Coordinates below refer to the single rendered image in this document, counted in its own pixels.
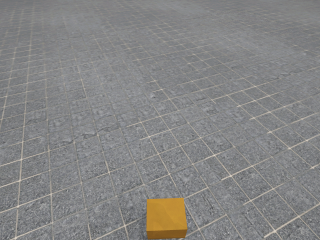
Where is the carton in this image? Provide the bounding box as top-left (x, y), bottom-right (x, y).
top-left (146, 198), bottom-right (188, 240)

